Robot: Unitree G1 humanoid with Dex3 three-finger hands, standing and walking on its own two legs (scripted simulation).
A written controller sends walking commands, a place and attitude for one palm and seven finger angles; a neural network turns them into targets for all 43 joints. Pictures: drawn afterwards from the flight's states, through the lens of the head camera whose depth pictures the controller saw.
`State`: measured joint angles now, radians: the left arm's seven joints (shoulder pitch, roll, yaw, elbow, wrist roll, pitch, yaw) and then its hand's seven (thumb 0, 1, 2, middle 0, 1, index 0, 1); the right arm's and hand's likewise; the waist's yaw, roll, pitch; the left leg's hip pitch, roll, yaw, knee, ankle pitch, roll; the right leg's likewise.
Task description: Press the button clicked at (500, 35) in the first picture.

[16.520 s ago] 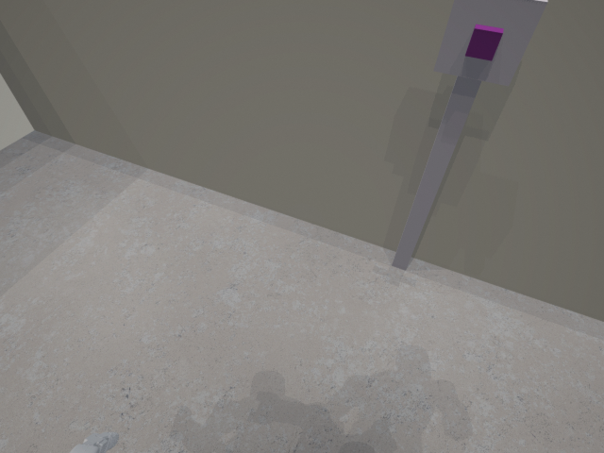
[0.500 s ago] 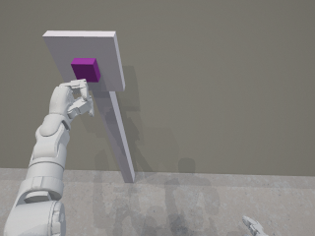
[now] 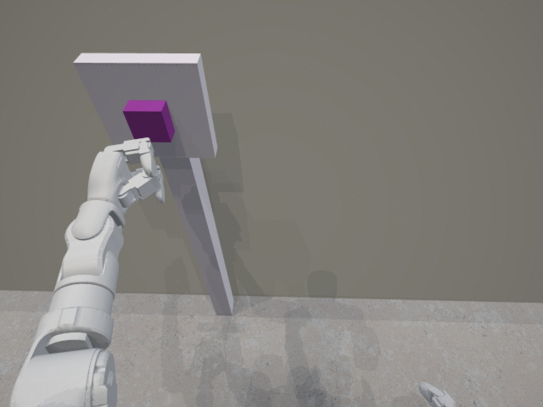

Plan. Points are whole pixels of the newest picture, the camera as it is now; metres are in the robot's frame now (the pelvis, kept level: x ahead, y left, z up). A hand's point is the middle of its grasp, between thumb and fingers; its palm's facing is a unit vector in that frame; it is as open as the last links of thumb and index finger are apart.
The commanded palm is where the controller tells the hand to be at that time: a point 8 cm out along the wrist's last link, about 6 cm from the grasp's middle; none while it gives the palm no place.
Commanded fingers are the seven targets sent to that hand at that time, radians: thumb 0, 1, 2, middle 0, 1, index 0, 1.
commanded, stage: aim a knuckle at the button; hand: left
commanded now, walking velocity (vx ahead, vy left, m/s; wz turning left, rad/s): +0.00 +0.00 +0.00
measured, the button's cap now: (150, 120) +0.51 +0.22 +0.16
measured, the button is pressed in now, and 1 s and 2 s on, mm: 0 3 2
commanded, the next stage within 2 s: press the button with the knuckle in 0.22 s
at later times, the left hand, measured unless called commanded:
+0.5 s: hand (165, 174) +0.41 +0.18 +0.13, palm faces +0.03 -1.00 -0.03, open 3.1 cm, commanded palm +0.39 +0.23 +0.13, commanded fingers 0.00 0.90 0.90 -1.30 -1.50 -1.30 -1.50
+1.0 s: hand (165, 158) +0.45 +0.19 +0.13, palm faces +0.02 -1.00 -0.03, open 2.9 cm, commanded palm +0.43 +0.23 +0.13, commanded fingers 0.00 0.90 0.90 -1.30 -1.50 -1.30 -1.50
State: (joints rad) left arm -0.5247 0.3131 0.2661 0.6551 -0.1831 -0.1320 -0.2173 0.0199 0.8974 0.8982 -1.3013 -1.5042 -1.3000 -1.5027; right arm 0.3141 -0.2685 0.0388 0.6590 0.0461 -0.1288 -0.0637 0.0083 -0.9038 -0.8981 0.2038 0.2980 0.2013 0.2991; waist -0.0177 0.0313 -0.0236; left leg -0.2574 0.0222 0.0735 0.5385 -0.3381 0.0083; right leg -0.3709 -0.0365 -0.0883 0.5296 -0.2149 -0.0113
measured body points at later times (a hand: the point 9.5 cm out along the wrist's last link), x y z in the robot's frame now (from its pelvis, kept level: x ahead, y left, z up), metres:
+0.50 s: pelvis +0.00 +0.00 +0.00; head +0.02 -0.01 +0.45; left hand +0.40 +0.23 +0.14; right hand +0.11 -0.25 -0.11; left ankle -0.04 +0.11 -0.73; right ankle +0.03 -0.11 -0.73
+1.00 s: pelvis -0.01 +0.00 -0.01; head +0.04 -0.01 +0.44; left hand +0.44 +0.24 +0.13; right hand +0.04 -0.27 -0.12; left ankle -0.04 +0.11 -0.73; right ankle +0.03 -0.11 -0.73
